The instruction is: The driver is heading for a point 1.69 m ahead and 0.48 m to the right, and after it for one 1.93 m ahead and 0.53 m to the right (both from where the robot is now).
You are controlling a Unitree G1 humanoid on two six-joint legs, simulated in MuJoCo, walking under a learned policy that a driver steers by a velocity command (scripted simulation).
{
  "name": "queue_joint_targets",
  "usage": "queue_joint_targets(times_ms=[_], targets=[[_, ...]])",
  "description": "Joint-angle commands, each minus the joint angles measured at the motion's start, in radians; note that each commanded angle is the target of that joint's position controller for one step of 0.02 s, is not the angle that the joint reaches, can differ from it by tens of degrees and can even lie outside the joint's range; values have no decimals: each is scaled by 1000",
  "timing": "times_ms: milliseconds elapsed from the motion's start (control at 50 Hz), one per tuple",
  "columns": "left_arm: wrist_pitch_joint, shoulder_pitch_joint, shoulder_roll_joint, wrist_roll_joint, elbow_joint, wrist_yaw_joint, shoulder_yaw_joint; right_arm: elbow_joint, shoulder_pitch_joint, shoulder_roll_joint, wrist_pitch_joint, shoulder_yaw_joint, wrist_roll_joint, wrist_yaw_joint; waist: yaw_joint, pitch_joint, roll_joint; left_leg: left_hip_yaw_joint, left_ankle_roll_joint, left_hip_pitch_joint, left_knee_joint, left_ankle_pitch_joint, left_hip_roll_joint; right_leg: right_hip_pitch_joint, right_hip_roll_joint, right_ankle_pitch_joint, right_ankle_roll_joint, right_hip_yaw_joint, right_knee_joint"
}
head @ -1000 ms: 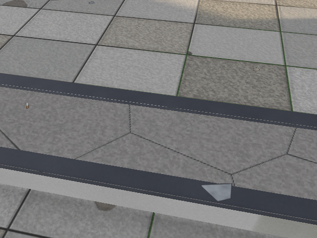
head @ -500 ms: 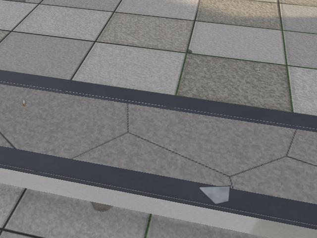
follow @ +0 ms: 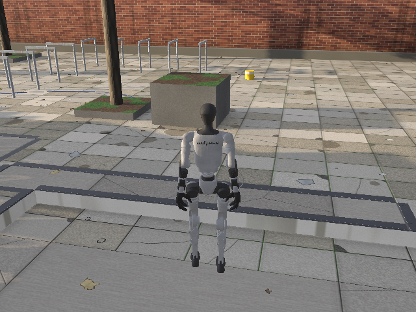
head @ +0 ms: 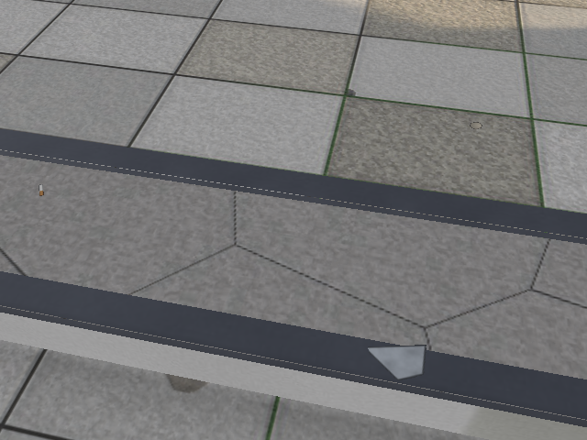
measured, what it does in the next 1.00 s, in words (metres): stands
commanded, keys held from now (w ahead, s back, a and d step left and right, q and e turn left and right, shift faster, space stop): no key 1.00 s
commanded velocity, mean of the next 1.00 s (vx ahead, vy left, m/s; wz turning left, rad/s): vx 0.00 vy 0.00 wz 0.00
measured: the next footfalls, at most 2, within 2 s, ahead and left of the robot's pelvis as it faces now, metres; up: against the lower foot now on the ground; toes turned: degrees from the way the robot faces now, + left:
left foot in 1.36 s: +0.19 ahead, +0.13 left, +0.00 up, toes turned +5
right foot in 1.86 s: +0.48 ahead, -0.03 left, +0.00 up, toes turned -5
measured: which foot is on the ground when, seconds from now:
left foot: down 0.00-1.00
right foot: down 0.00-1.00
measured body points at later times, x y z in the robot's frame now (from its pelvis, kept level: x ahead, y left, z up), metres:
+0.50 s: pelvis +0.01 -0.01 +0.00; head +0.01 -0.01 +0.45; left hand -0.03 +0.20 -0.16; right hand -0.02 -0.22 -0.16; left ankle +0.02 +0.10 -0.74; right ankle -0.05 -0.10 -0.74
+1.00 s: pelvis +0.01 -0.02 +0.00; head +0.02 -0.02 +0.45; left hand -0.03 +0.19 -0.16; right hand -0.02 -0.22 -0.17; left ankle +0.02 +0.10 -0.74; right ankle -0.05 -0.10 -0.74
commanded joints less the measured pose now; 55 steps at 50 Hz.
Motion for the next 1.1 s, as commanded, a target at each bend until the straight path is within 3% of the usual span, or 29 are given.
queue_joint_targets(times_ms=[20, 1000, 1040, 1060, 1100], targets=[[-3, 92, 63, 0, 0, 2, 8, -3, 71, -69, -3, -9, 0, -2, 0, 61, -2, -114, 17, 44, -51, 133, 111, -110, -113, 162, -25, 93, -80], [-11, 123, 54, -2, -8, 1, 6, 1, 99, -56, 0, -2, 2, -5, 0, 71, -3, -100, 2, 44, -33, 150, 117, -83, -116, 241, -32, 97, -87], [-8, 136, 59, 1, -6, 0, 8, -1, 94, -54, 2, -2, -1, -4, 8, 62, -10, -85, 5, 35, -25, 20, 92, -82, -99, 53, -45, 103, -116], [-4, 145, 81, 1, -7, -1, 19, -10, 83, -61, 4, -6, -3, -1, 14, 77, -32, -58, 11, 4, 17, -85, 62, -91, -97, -97, -64, 123, -130], [6, 185, 130, 1, -8, -5, 41, -41, 42, -60, 7, -12, -17, 11, 44, 152, -113, 15, 16, -159, 163, -263, 0, -94, -171, -424, -133, 255, -209]])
